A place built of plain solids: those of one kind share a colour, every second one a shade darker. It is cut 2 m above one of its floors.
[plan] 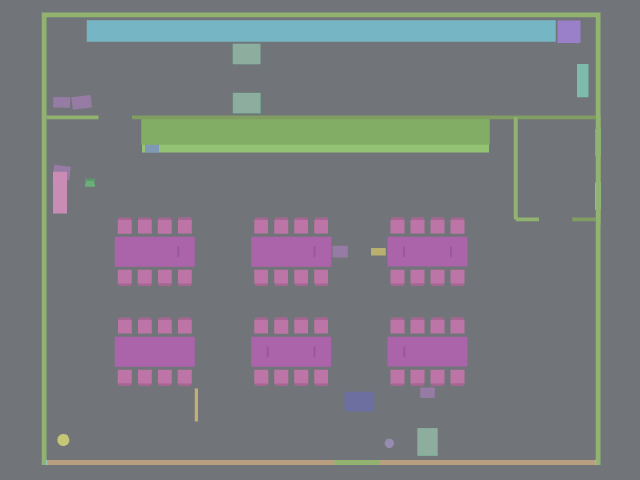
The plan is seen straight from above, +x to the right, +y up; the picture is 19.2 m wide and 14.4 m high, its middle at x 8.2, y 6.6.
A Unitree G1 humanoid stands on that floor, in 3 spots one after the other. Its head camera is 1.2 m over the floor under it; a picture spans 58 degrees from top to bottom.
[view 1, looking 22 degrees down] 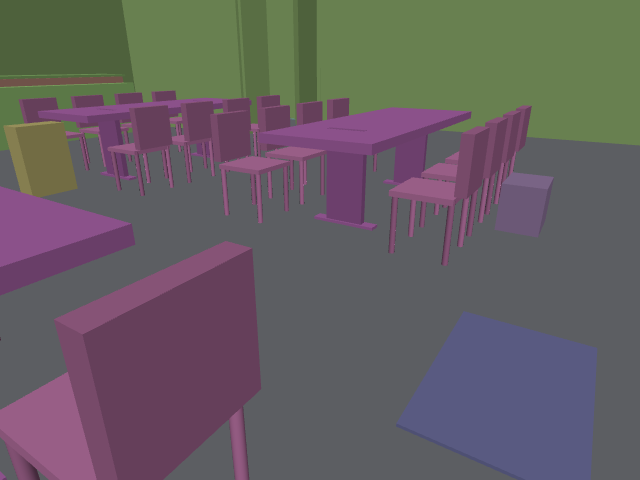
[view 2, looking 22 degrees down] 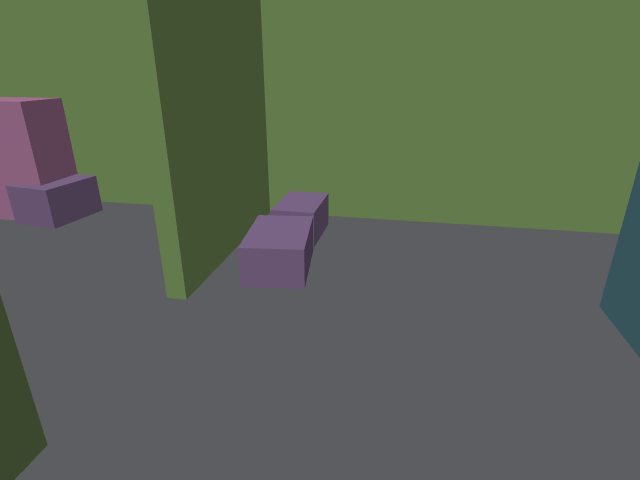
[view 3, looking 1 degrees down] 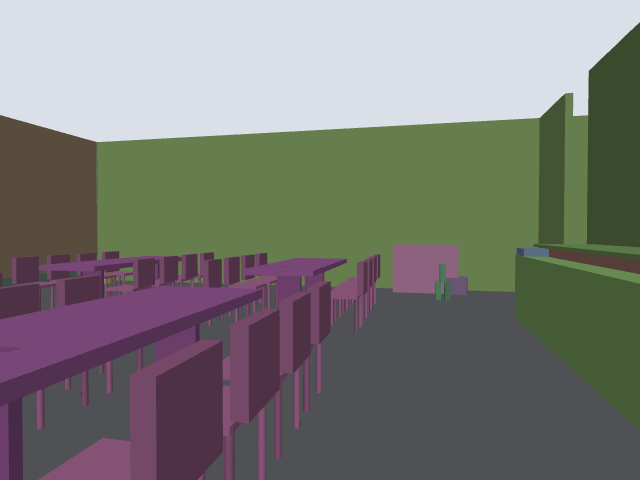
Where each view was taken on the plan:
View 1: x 7.78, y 1.65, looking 32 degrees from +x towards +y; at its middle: ground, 3.20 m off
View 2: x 3.47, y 11.46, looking -169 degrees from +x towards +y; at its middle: ground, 3.20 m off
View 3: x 9.38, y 7.92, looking -167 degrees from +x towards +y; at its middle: wall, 9.63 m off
